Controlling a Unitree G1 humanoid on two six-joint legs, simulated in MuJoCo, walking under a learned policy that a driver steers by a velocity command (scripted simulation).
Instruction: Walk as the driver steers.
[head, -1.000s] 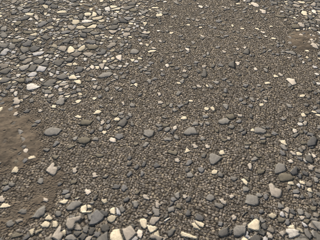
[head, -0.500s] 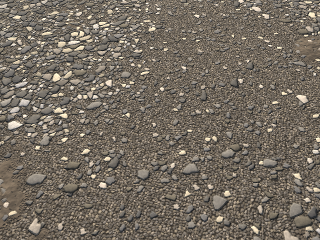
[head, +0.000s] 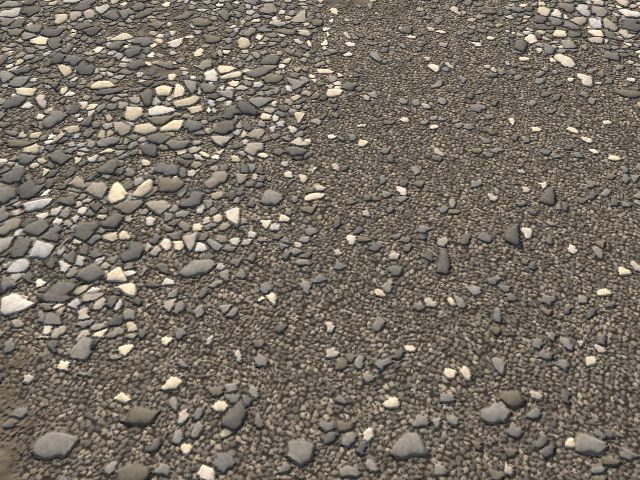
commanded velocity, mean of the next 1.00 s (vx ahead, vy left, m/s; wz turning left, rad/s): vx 0.50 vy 0.00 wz -0.39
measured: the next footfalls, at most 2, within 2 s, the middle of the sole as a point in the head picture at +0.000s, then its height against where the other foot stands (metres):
right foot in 0.50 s outside the picture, level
left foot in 1.04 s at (386, 354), level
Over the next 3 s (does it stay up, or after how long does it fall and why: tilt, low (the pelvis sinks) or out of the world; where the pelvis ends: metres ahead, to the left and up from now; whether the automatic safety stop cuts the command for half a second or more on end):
stays up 1.26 -0.19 0.02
